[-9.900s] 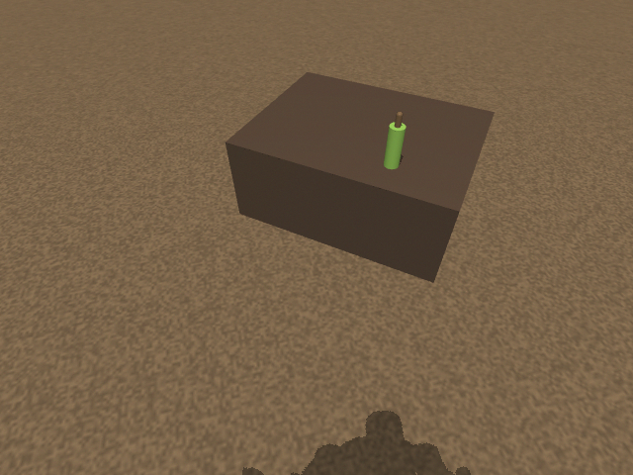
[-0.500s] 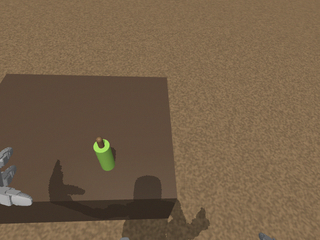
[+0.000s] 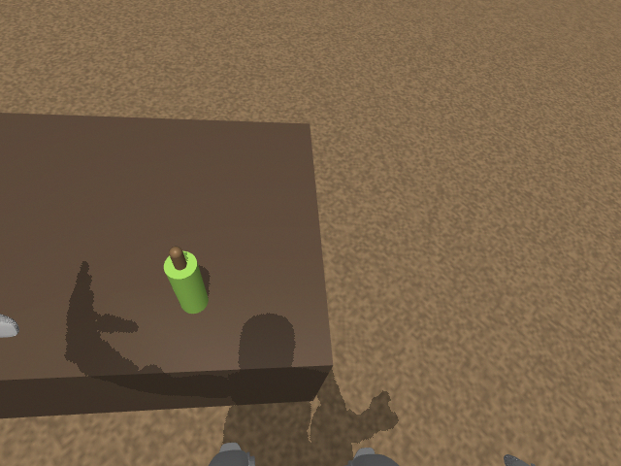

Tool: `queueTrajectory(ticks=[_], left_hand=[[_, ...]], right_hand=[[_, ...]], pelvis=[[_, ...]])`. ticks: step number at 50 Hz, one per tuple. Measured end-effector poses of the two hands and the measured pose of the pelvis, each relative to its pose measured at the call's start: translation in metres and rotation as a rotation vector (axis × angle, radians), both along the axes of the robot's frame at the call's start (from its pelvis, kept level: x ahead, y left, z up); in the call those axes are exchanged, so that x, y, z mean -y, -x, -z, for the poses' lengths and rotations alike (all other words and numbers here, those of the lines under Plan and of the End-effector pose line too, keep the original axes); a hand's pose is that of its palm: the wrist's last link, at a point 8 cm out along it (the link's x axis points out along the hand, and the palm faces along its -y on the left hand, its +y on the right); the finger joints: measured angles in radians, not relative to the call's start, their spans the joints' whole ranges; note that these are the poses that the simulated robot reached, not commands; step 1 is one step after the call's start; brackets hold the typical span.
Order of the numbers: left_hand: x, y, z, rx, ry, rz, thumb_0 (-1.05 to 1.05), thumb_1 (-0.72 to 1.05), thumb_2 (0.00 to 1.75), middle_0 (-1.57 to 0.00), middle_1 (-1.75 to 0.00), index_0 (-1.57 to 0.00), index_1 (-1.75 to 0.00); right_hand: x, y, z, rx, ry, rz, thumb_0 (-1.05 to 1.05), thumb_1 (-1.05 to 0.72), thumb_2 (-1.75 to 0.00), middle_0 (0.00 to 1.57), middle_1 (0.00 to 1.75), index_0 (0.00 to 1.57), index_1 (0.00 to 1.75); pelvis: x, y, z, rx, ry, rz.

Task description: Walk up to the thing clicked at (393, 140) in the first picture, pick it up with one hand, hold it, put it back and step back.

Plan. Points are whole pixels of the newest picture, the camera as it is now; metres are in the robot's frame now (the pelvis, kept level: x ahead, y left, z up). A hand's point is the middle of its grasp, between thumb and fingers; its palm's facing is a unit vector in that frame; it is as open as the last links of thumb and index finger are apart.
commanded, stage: go down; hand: left
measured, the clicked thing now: (185, 278) +0.49 +0.21 -0.22
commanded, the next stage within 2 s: none
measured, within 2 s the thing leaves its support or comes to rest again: neither
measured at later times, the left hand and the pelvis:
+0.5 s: hand out of the picture +0.37 +0.39 +0.03, palm faces +0.18 -0.98 -0.09, open 17.2 cm; pelvis +0.01 +0.00 +0.00, yaw +0 degrees
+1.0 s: hand out of the picture +0.39 +0.40 +0.03, palm faces +0.18 -0.98 -0.07, open 17.2 cm; pelvis +0.00 +0.01 -0.01, yaw +0 degrees
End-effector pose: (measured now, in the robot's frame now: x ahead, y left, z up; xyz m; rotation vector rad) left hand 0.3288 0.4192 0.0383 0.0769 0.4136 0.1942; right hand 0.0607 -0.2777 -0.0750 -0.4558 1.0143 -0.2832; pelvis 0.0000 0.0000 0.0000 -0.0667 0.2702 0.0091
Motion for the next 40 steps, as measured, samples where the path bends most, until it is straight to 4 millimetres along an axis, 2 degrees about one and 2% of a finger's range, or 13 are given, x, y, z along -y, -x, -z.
queueTrajectory(ticks=[8, 26, 40], left_hand=[[-0.005, -0.007, -0.002, 0.013, 0.007, -0.002, -0.01, -0.46, 0.06, -0.06, -0.02, -0.05, -0.04], [-0.016, -0.017, -0.006, 0.074, 0.014, 0.000, -0.01, -0.46, 0.05, -0.06, -0.03, -0.05, -0.04], [-0.022, -0.027, -0.005, 0.105, 0.020, 0.001, -0.01, -0.47, 0.05, -0.06, -0.03, -0.05, -0.04]], right_hand=[[-0.005, 0.002, 0.002, -0.022, -0.008, 0.018, 0.01, -0.89, -0.90, 0.21, 0.30, 0.20, 0.30], [-0.007, -0.014, 0.003, -0.013, 0.013, -0.025, 0.01, -0.89, -0.90, 0.21, 0.30, 0.20, 0.30], [-0.011, -0.001, 0.007, -0.057, 0.015, -0.019, 0.01, -0.89, -0.90, 0.21, 0.30, 0.20, 0.30]], pelvis=[[-0.003, -0.006, 0.000, -0.013, 0.004, 0.004], [-0.004, -0.006, 0.005, -0.032, 0.013, -0.004], [-0.007, -0.003, 0.009, -0.051, 0.021, -0.001]])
